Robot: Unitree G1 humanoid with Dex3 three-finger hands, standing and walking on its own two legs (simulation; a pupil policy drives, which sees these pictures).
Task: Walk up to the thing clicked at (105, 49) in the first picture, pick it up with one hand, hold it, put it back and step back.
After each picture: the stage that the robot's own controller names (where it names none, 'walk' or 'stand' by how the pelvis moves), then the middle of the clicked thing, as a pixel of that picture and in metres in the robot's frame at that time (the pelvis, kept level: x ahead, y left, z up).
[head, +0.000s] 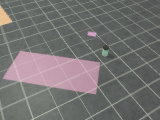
stand; (105, 50) +1.30 -0.24 -0.72
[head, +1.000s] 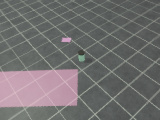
walk; (81, 55) +1.19 +0.11 -0.70
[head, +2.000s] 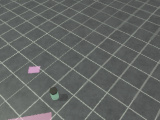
walk; (54, 93) +0.70 +0.29 -0.71
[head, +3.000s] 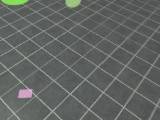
walk; out of the picture +0.42 +0.21 -0.70
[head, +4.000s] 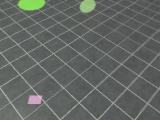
stand; out of the picture +0.37 +0.21 -0.72
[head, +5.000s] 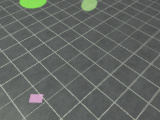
stand; out of the picture +0.36 +0.20 -0.72
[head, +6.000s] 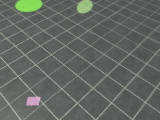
stand; out of the picture +0.37 +0.22 -0.72
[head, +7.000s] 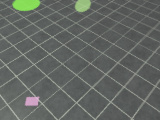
stand; out of the picture +0.36 +0.23 -0.72
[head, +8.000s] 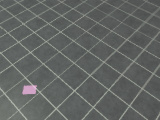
go down; out of the picture +0.37 +0.22 -0.71
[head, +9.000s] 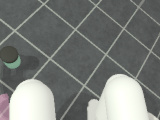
go down; (11, 58) +0.45 +0.24 -0.29
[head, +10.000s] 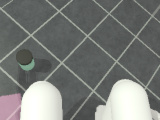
close in; (26, 60) +0.45 +0.23 -0.31
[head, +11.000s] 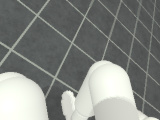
close in; out of the picture +0.44 +0.26 -0.23
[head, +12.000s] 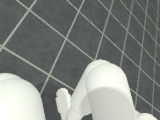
close; out of the picture +0.43 +0.27 -0.23
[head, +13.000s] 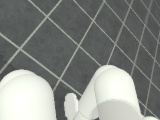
lift; out of the picture +0.37 +0.25 -0.23
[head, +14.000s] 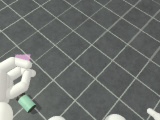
close; (26, 102) +0.41 +0.35 -0.56
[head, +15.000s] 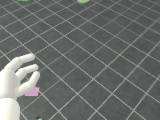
close; out of the picture +0.42 +0.30 -0.70
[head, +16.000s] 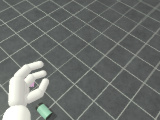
stand; (43, 111) +0.46 +0.27 -0.68
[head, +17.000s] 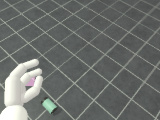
stand; (49, 105) +0.50 +0.23 -0.67
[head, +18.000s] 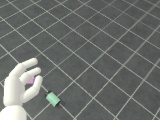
stand; (52, 98) +0.54 +0.20 -0.66
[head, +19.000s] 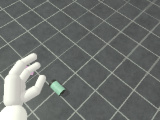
stand; (57, 87) +0.57 +0.18 -0.63
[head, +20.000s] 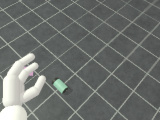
stand; (59, 85) +0.59 +0.15 -0.63
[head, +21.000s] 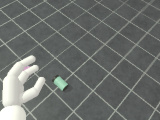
stand; (60, 83) +0.61 +0.14 -0.63
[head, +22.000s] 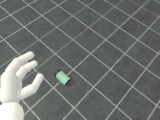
stand; (62, 77) +0.63 +0.12 -0.61
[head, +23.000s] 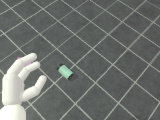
stand; (65, 71) +0.64 +0.11 -0.59
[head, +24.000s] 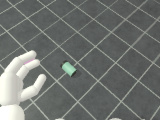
close; (68, 68) +0.65 +0.10 -0.59
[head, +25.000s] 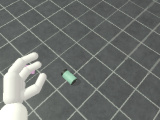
stand; (68, 76) +0.65 +0.10 -0.62
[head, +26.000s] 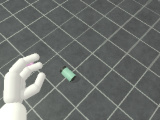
stand; (67, 73) +0.66 +0.10 -0.62
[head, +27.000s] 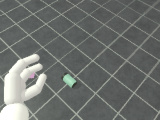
stand; (69, 80) +0.66 +0.09 -0.63
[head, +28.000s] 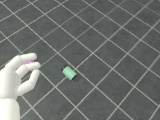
stand; (69, 72) +0.66 +0.09 -0.62
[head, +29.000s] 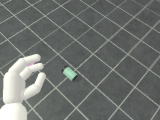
stand; (69, 73) +0.67 +0.09 -0.61
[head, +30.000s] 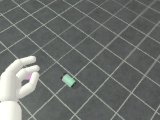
stand; (68, 80) +0.66 +0.09 -0.65
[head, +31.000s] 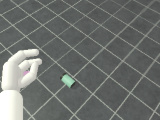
stand; (67, 80) +0.66 +0.09 -0.66
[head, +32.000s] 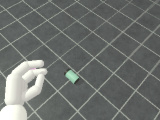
stand; (71, 76) +0.67 +0.08 -0.63
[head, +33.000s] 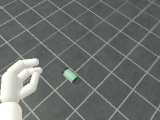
stand; (69, 75) +0.67 +0.08 -0.63
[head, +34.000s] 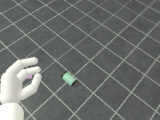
close; (68, 78) +0.67 +0.08 -0.64
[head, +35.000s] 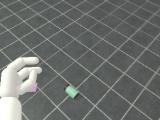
stand; (71, 91) +0.66 +0.08 -0.69
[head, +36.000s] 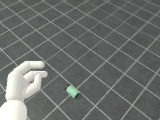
close; (72, 91) +0.66 +0.08 -0.69
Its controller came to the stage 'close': yes
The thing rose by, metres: 0.08
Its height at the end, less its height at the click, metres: -0.02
